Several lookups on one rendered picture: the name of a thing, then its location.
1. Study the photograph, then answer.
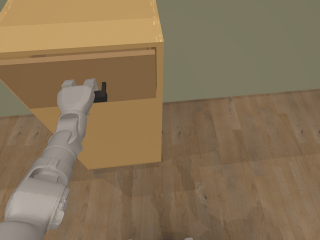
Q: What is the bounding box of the drawer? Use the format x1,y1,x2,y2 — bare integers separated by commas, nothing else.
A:
0,47,156,109

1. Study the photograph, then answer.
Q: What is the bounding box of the handle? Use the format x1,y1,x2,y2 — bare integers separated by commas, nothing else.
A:
93,82,108,103

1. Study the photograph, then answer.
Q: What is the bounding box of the left robot forearm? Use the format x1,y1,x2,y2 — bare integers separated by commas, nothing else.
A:
4,110,87,220

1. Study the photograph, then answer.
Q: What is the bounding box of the left robot upper arm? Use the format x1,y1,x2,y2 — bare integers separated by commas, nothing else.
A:
0,177,70,240

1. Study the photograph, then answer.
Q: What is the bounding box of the cabinet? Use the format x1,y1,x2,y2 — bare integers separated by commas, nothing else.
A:
0,0,164,170

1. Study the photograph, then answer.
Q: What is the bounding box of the left robot hand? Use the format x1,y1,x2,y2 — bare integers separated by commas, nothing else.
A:
57,78,99,116

